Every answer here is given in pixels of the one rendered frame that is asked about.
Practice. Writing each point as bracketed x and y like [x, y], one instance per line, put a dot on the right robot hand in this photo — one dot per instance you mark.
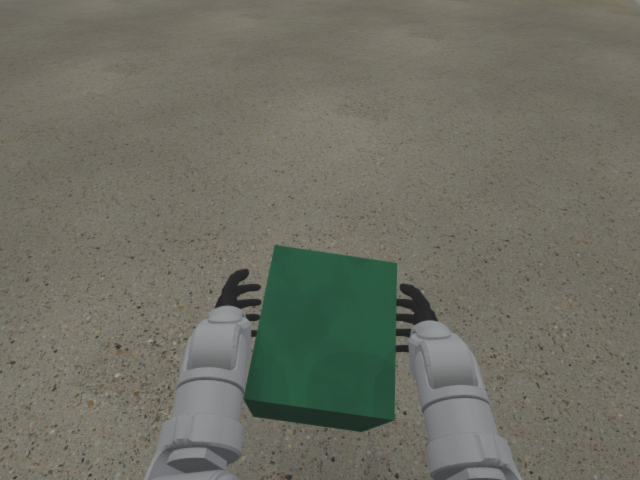
[419, 305]

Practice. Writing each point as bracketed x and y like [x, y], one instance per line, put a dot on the carton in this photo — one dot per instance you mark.
[325, 347]

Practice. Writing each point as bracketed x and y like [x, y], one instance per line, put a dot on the left robot hand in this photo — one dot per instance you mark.
[231, 291]

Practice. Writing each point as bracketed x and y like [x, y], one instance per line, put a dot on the left robot forearm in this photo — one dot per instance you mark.
[204, 432]

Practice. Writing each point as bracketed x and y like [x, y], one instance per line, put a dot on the right robot forearm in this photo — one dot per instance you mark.
[464, 443]

